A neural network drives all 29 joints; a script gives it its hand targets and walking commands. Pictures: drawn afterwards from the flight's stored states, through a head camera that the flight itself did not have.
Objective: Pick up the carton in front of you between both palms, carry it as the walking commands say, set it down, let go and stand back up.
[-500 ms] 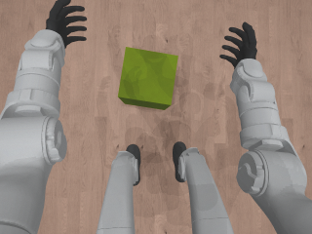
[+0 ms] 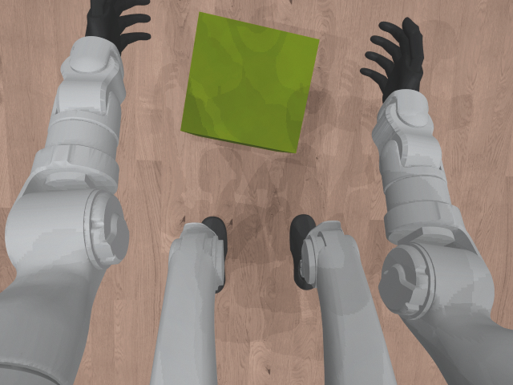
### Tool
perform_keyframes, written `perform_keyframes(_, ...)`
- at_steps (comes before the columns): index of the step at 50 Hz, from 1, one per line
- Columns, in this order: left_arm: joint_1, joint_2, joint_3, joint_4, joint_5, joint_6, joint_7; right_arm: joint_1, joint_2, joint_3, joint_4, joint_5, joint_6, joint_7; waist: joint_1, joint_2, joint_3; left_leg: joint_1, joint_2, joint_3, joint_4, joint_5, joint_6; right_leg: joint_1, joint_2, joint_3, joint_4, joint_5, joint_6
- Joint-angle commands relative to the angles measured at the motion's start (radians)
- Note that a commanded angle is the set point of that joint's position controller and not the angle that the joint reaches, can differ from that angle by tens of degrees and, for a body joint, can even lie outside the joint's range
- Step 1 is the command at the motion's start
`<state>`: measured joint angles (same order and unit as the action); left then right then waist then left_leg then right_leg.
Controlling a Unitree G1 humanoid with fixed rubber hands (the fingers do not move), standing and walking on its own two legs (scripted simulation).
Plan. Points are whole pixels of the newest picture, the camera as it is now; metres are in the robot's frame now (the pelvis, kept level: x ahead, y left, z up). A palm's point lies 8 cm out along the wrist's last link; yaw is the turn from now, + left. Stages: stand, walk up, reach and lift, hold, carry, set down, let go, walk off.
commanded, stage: reach and lift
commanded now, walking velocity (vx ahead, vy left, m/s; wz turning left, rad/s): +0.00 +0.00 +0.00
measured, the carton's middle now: (247, 96) +0.50 +0.04 -0.43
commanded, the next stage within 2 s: none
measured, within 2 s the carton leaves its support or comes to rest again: leaves its support in 1.36 s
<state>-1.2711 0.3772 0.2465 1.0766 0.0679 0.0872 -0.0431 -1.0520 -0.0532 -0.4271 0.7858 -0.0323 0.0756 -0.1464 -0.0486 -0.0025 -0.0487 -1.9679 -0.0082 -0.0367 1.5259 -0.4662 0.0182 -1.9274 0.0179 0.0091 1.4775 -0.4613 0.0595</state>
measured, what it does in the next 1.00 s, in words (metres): lowers itself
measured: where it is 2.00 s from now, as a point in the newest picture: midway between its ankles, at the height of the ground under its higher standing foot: (260, 266)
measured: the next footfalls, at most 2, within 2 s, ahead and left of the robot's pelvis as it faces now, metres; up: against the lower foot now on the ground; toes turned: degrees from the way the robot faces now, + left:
none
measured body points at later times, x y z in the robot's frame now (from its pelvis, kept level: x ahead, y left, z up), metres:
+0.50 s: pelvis -0.05 -0.01 -0.17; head +0.33 +0.03 +0.06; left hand +0.53 +0.21 -0.36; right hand +0.49 -0.16 -0.36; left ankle +0.07 +0.11 -0.52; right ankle +0.08 -0.14 -0.52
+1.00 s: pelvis -0.05 -0.01 -0.18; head +0.33 +0.04 +0.06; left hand +0.53 +0.19 -0.36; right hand +0.50 -0.14 -0.36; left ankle +0.07 +0.11 -0.52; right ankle +0.08 -0.14 -0.52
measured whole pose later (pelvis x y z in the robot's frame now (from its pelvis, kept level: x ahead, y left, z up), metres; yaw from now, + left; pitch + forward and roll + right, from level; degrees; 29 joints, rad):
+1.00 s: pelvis -0.05 -0.01 -0.18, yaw -1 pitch +36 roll -5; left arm -1.62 0.49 -0.10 1.28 -0.21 0.07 0.00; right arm -1.46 -0.19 -0.21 1.10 0.22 0.05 -0.19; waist -0.04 -0.06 0.40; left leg -2.27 0.00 -0.05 2.19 -0.56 0.01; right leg -2.23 0.05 0.00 2.14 -0.55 0.07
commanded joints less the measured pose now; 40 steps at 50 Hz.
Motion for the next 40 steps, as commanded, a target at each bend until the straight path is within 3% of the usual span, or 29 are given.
perform_keyframes(1,-0.290,0.168,-0.074,-0.123,-0.088,-0.029,0.018,-0.185,-0.123,0.071,-0.098,0.069,-0.020,-0.032,-0.010,0.120,-1.085,0.718,-0.029,-0.011,0.079,0.636,-0.028,0.342,0.073,-0.085,0.086,0.449,0.037)
perform_keyframes(9,-0.495,0.293,-0.205,-0.090,-0.222,0.010,0.024,-0.393,-0.192,0.177,-0.090,0.217,0.037,-0.086,-0.009,0.151,-1.113,0.560,-0.008,0.036,0.245,0.281,-0.027,0.378,0.053,-0.105,0.270,0.249,0.019)
perform_keyframes(15,-0.603,0.303,-0.256,0.073,-0.242,0.021,0.013,-0.532,-0.211,0.170,0.052,0.216,0.051,-0.080,-0.016,0.125,-0.886,0.391,0.023,0.020,0.310,0.056,-0.016,0.294,0.029,-0.101,0.363,0.093,0.018)
perform_keyframes(21,-0.655,0.308,-0.281,0.158,-0.246,-0.004,0.011,-0.607,-0.234,0.147,0.170,0.192,0.017,-0.059,-0.019,0.106,-0.754,0.328,0.035,-0.010,0.393,0.070,-0.015,0.235,0.024,-0.095,0.461,0.105,0.018)
perform_keyframes(26,-0.721,0.323,-0.328,0.108,-0.282,-0.033,0.032,-0.652,-0.261,0.176,0.172,0.235,-0.023,-0.059,-0.022,0.126,-0.860,0.433,0.035,-0.017,0.468,0.207,-0.018,0.258,0.026,-0.104,0.533,0.214,0.017)
perform_keyframes(28,-0.733,0.319,-0.336,0.073,-0.297,-0.041,0.044,-0.645,-0.256,0.214,0.206,0.272,-0.033,-0.057,0.006,0.127,-0.884,0.441,0.030,-0.008,0.483,0.246,-0.020,0.264,0.028,-0.107,0.556,0.245,0.015)
perform_keyframes(32,-0.689,0.293,-0.326,0.054,-0.299,-0.045,0.058,-0.633,-0.248,0.246,0.200,0.299,-0.038,-0.047,0.025,0.131,-0.886,0.521,0.026,-0.015,0.511,0.338,-0.019,0.196,0.042,-0.116,0.576,0.266,0.014)
perform_keyframes(35,-0.636,0.264,-0.325,0.066,-0.297,-0.041,0.063,-0.588,-0.249,0.241,0.202,0.294,-0.041,-0.053,0.011,0.129,-0.893,0.527,0.020,-0.011,0.519,0.354,-0.022,0.194,0.050,-0.121,0.577,0.278,0.014)
perform_keyframes(40,-0.589,0.217,-0.317,0.108,-0.279,-0.036,0.050,-0.551,-0.246,0.196,0.233,0.245,-0.044,-0.052,-0.014,0.123,-0.759,0.404,0.016,-0.013,0.504,0.269,-0.029,0.153,0.051,-0.108,0.561,0.233,0.012)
